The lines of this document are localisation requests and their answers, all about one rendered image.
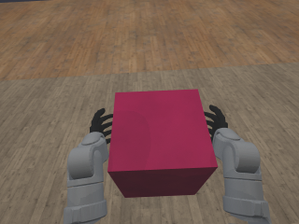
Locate right robot forearm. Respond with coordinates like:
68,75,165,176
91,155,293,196
212,128,272,224

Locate right robot hand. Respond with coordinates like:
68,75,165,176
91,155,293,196
204,105,228,143

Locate carton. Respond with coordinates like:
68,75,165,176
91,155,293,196
107,89,218,198

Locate left robot forearm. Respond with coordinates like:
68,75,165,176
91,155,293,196
64,132,109,224

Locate left robot hand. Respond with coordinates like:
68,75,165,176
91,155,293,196
90,108,113,144

